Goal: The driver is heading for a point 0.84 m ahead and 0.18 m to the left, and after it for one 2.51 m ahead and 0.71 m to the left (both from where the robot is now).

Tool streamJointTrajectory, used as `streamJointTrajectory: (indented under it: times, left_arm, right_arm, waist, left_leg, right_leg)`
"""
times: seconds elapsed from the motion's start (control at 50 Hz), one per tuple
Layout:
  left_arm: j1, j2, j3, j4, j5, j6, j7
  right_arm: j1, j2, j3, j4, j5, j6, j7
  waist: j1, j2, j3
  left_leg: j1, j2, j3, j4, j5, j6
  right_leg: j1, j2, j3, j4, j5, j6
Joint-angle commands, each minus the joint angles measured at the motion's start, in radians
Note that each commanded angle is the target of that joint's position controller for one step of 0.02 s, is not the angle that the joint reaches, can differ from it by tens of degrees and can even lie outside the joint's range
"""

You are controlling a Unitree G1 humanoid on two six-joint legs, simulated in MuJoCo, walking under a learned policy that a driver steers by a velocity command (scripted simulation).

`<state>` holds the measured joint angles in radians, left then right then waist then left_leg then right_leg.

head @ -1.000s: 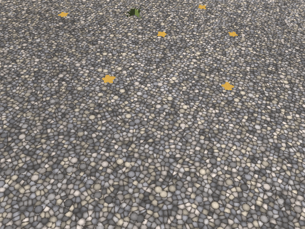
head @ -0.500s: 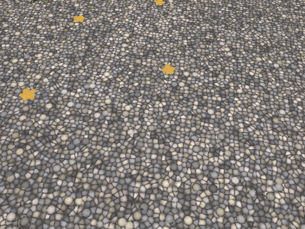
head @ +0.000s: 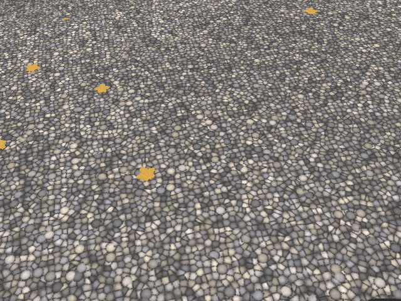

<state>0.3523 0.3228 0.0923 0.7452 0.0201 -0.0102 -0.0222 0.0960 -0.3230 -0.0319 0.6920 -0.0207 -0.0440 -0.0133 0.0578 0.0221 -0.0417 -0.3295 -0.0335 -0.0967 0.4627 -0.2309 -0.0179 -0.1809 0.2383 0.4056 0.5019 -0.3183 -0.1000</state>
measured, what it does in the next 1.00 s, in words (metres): walks ahead, turning left: right foot, then left foot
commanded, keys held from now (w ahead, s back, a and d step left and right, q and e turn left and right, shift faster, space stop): w+shift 0.48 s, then w+q+shift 0.44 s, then q+shift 0.08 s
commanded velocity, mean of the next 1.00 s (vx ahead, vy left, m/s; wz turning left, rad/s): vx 0.91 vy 0.00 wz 0.18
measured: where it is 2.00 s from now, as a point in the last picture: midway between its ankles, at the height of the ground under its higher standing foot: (225, 171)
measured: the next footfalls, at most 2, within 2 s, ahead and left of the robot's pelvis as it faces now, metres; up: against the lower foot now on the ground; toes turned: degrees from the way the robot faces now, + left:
right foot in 0.48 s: +0.45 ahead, -0.10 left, +0.00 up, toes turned -8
left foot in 0.92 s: +0.90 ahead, +0.04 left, +0.00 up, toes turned +15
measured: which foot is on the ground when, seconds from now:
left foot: down 0.00-0.48, up 0.50-0.90, down 0.92-1.00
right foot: down 0.00-0.00, up 0.02-0.46, down 0.48-0.92, up 0.94-1.00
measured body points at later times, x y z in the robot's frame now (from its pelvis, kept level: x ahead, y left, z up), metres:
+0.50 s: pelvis +0.31 -0.01 -0.02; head +0.36 +0.00 +0.42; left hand +0.60 +0.17 -0.09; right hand +0.16 -0.24 -0.14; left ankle +0.05 +0.12 -0.70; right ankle +0.41 -0.09 -0.74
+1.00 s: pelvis +0.77 +0.00 -0.04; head +0.80 +0.00 +0.41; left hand +0.76 +0.27 -0.16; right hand +0.95 -0.25 -0.15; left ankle +0.86 +0.03 -0.74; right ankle +0.56 -0.15 -0.58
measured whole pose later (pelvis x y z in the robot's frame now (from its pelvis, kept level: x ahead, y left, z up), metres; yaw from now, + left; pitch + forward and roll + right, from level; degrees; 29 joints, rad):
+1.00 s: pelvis +0.77 +0.00 -0.04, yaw +15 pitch +0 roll +1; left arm 0.32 0.24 0.01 0.83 0.02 -0.09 0.03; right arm 0.20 -0.31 -0.06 0.78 -0.02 -0.02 0.03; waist -0.03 0.01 0.07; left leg -0.49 -0.16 0.12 0.68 -0.22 0.21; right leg -0.17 0.02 -0.05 1.42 -0.37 0.03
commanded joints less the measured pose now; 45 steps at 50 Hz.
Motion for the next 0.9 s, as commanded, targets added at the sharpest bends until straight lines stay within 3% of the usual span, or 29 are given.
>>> streamJointTrajectory:
  times: [0.02, 0.04, 0.06, 0.08, 0.12, 0.16, 0.24, 0.3, 0.34, 0.38, 0.42, 0.44, 0.46, 0.48, 0.5, 0.52, 0.54, 0.56, 0.58, 0.62, 0.66, 0.7, 0.74, 0.78, 0.84, 0.86, 0.88, 0.9]
  left_arm:
    - [-0.089, -0.024, -0.031, -0.095, -0.018, -0.049, 0.003]
    - [-0.089, 0.021, -0.031, -0.116, -0.020, -0.053, 0.009]
    - [-0.135, 0.079, -0.024, -0.103, -0.001, -0.046, 0.008]
    - [-0.152, 0.089, -0.021, -0.093, 0.017, -0.048, -0.006]
    - [-0.146, 0.078, -0.024, -0.084, 0.034, -0.045, -0.028]
    - [-0.179, 0.060, -0.031, -0.095, 0.033, -0.043, -0.034]
    - [-0.328, 0.054, -0.043, -0.142, 0.029, -0.045, -0.036]
    - [-0.463, 0.018, -0.070, -0.185, 0.030, -0.048, -0.051]
    - [-0.526, -0.006, -0.088, -0.210, 0.023, -0.051, -0.059]
    - [-0.525, -0.001, -0.093, -0.213, 0.019, -0.051, -0.052]
    - [-0.446, 0.032, -0.084, -0.192, 0.020, -0.049, -0.029]
    - [-0.303, 0.069, -0.069, -0.153, 0.022, -0.050, -0.013]
    - [-0.074, 0.102, -0.051, -0.081, 0.018, -0.052, 0.006]
    - [0.120, 0.164, -0.025, -0.027, 0.034, -0.054, 0.026]
    - [0.124, 0.223, -0.004, -0.023, 0.069, -0.060, 0.031]
    - [0.101, 0.170, -0.010, -0.038, 0.033, -0.054, 0.022]
    - [0.019, 0.128, -0.017, -0.013, 0.030, -0.056, 0.022]
    - [-0.020, 0.089, -0.022, -0.007, 0.029, -0.065, 0.019]
    - [-0.043, 0.065, -0.027, -0.001, 0.029, -0.076, 0.021]
    - [-0.040, 0.025, -0.039, 0.027, 0.013, -0.098, 0.022]
    - [-0.025, 0.014, -0.041, 0.056, -0.007, -0.118, 0.014]
    - [-0.020, 0.005, -0.044, 0.067, -0.005, -0.130, 0.007]
    - [-0.011, -0.004, -0.050, 0.080, -0.004, -0.141, 0.005]
    - [0.022, 0.011, -0.054, 0.099, -0.013, -0.147, 0.014]
    - [0.063, 0.085, -0.045, 0.108, -0.016, -0.144, 0.046]
    - [0.057, 0.120, -0.036, 0.101, -0.011, -0.130, 0.063]
    - [0.029, 0.153, -0.027, 0.089, -0.001, -0.111, 0.077]
    - [-0.025, 0.177, -0.018, 0.069, 0.012, -0.090, 0.083]
  right_arm:
    - [0.237, -0.202, -0.051, -0.030, -0.030, -0.033, -0.025]
    - [0.222, -0.255, -0.076, 0.005, -0.038, -0.030, -0.014]
    - [0.189, -0.179, -0.068, -0.001, -0.021, -0.028, 0.001]
    - [0.197, -0.133, -0.056, -0.001, -0.009, -0.032, 0.010]
    - [0.225, -0.110, -0.044, 0.017, -0.006, -0.043, 0.015]
    - [0.279, -0.105, -0.043, 0.047, 0.001, -0.058, 0.023]
    - [0.371, -0.073, -0.037, 0.092, 0.013, -0.072, 0.033]
    - [0.422, -0.048, -0.028, 0.123, 0.015, -0.075, 0.032]
    - [0.472, -0.061, -0.028, 0.155, 0.011, -0.077, 0.024]
    - [0.476, -0.090, -0.031, 0.183, 0.007, -0.073, 0.016]
    - [0.480, -0.126, -0.032, 0.204, 0.004, -0.066, 0.004]
    - [0.474, -0.142, -0.034, 0.214, 0.000, -0.058, -0.004]
    - [0.427, -0.153, -0.034, 0.210, 0.003, -0.049, -0.007]
    - [0.396, -0.116, -0.024, 0.186, 0.003, -0.052, -0.004]
    - [0.495, 0.061, 0.014, 0.144, 0.029, -0.057, 0.015]
    - [0.410, -0.075, -0.015, 0.136, 0.027, -0.059, 0.011]
    - [0.296, -0.086, -0.024, 0.103, 0.033, -0.058, 0.015]
    - [0.279, -0.056, -0.014, 0.101, 0.027, -0.056, 0.025]
    - [0.282, -0.036, -0.013, 0.116, 0.018, -0.040, 0.035]
    - [0.328, 0.009, -0.006, 0.138, -0.003, -0.002, 0.057]
    - [0.254, 0.023, -0.007, 0.115, -0.008, 0.020, 0.067]
    - [0.140, 0.031, -0.004, 0.071, 0.001, 0.022, 0.073]
    - [0.054, 0.037, 0.003, 0.035, 0.011, 0.013, 0.079]
    - [-0.018, 0.044, 0.012, 0.005, 0.010, 0.004, 0.094]
    - [-0.018, 0.014, 0.012, 0.005, 0.005, 0.001, 0.104]
    - [0.036, -0.013, 0.004, 0.020, 0.005, 0.005, 0.101]
    - [0.155, -0.052, -0.009, 0.050, 0.003, 0.010, 0.095]
    - [0.351, -0.102, -0.033, 0.103, 0.000, 0.016, 0.085]
  waist:
    - [-0.161, 0.170, -0.083]
    - [-0.115, 0.188, -0.012]
    - [-0.100, 0.051, 0.080]
    - [-0.104, 0.010, 0.092]
    - [-0.090, 0.075, 0.083]
    - [-0.096, 0.109, 0.098]
    - [-0.125, 0.099, 0.144]
    - [-0.150, 0.092, 0.159]
    - [-0.167, 0.093, 0.164]
    - [-0.140, 0.095, 0.151]
    - [-0.075, 0.138, 0.065]
    - [0.003, 0.157, -0.017]
    - [0.118, 0.145, -0.118]
    - [0.189, 0.079, -0.224]
    - [0.064, -0.219, -0.337]
    - [0.103, -0.091, -0.320]
    - [0.057, -0.074, -0.098]
    - [0.022, -0.042, -0.001]
    - [-0.016, -0.029, 0.057]
    - [-0.077, -0.079, 0.109]
    - [-0.092, -0.083, 0.172]
    - [-0.085, -0.083, 0.207]
    - [-0.081, -0.077, 0.217]
    - [-0.073, -0.043, 0.214]
    - [-0.095, -0.084, 0.134]
    - [-0.131, -0.115, 0.084]
    - [-0.201, -0.139, 0.013]
    - [-0.301, -0.149, -0.077]
  left_leg:
    - [0.536, 0.361, -0.446, -0.210, -0.438, 0.107]
    - [0.474, 0.433, -0.748, -0.297, -0.631, 0.176]
    - [0.408, 0.403, -0.644, -0.271, -0.585, 0.156]
    - [0.371, 0.325, -0.498, -0.250, -0.485, 0.125]
    - [0.322, 0.235, -0.331, -0.277, -0.346, 0.095]
    - [0.301, 0.200, -0.266, -0.306, -0.259, 0.105]
    - [0.311, 0.182, -0.169, -0.361, -0.035, 0.128]
    - [0.293, 0.162, -0.083, -0.393, 0.212, 0.130]
    - [0.324, 0.192, -0.058, -0.419, 0.412, 0.133]
    - [0.389, 0.211, -0.002, -0.378, 0.680, 0.130]
    - [0.432, 0.238, 0.041, -0.211, 1.187, 0.124]
    - [0.428, 0.257, 0.048, -0.040, 1.313, 0.123]
    - [0.339, 0.249, 0.067, 0.200, 1.269, 0.119]
    - [0.122, 0.206, 0.090, 0.501, 0.932, 0.124]
    - [-0.306, 0.037, 0.081, 0.895, -0.138, 0.103]
    - [-0.396, 0.024, -0.005, 0.974, -0.191, 0.143]
    - [-0.450, 0.073, -0.003, 0.929, -0.059, 0.143]
    - [-0.424, 0.106, 0.007, 0.878, -0.020, 0.139]
    - [-0.387, 0.128, 0.005, 0.845, -0.014, 0.130]
    - [-0.334, 0.159, 0.004, 0.810, -0.005, 0.106]
    - [-0.409, 0.172, 0.019, 0.791, 0.050, 0.097]
    - [-0.434, 0.161, 0.062, 0.701, 0.164, 0.096]
    - [-0.398, 0.133, 0.130, 0.570, 0.282, 0.107]
    - [-0.320, 0.101, 0.219, 0.410, 0.370, 0.129]
    - [-0.177, -0.004, 0.315, 0.268, 0.415, 0.173]
    - [-0.109, -0.041, 0.327, 0.253, 0.362, 0.184]
    - [0.015, -0.077, 0.321, 0.250, 0.291, 0.198]
    - [0.210, -0.094, 0.284, 0.255, 0.220, 0.228]
  right_leg:
    - [-0.481, -0.047, -0.121, 0.383, -0.283, 0.020]
    - [-0.648, -0.074, -0.165, 0.514, -0.174, 0.016]
    - [-0.693, -0.149, -0.180, 0.591, -0.073, 0.025]
    - [-0.675, -0.159, -0.182, 0.594, -0.006, 0.033]
    - [-0.634, -0.180, -0.216, 0.594, 0.075, 0.049]
    - [-0.647, -0.185, -0.233, 0.601, 0.135, 0.050]
    - [-0.706, -0.209, -0.309, 0.498, 0.223, 0.057]
    - [-0.625, -0.244, -0.446, 0.310, 0.287, 0.065]
    - [-0.551, -0.248, -0.497, 0.202, 0.300, 0.042]
    - [-0.465, -0.223, -0.523, 0.116, 0.254, 0.001]
    - [-0.279, -0.147, -0.553, 0.098, 0.154, -0.039]
    - [-0.121, -0.127, -0.537, 0.097, 0.105, -0.065]
    - [0.132, -0.144, -0.500, 0.041, 0.128, -0.095]
    - [0.420, -0.292, -0.351, 0.033, -0.042, -0.125]
    - [0.719, -0.620, 0.178, -0.024, -0.408, -0.210]
    - [0.614, -0.647, 0.395, -0.186, -0.519, -0.188]
    - [0.435, -0.590, 0.194, -0.234, -0.398, -0.153]
    - [0.287, -0.563, 0.073, -0.277, -0.249, -0.141]
    - [0.178, -0.522, -0.027, -0.310, -0.161, -0.109]
    - [0.040, -0.480, -0.170, -0.382, -0.099, -0.066]
    - [0.010, -0.449, -0.304, -0.426, 0.044, -0.029]
    - [-0.030, -0.395, -0.455, -0.454, 0.225, 0.012]
    - [-0.045, -0.350, -0.578, -0.449, 0.473, 0.039]
    - [-0.016, -0.345, -0.647, -0.449, 0.710, 0.071]
    - [0.164, -0.387, -0.679, -0.318, 1.242, 0.112]
    - [0.220, -0.407, -0.677, -0.215, 1.402, 0.120]
    - [0.241, -0.427, -0.667, -0.045, 1.517, 0.122]
    - [0.196, -0.449, -0.646, 0.205, 1.547, 0.116]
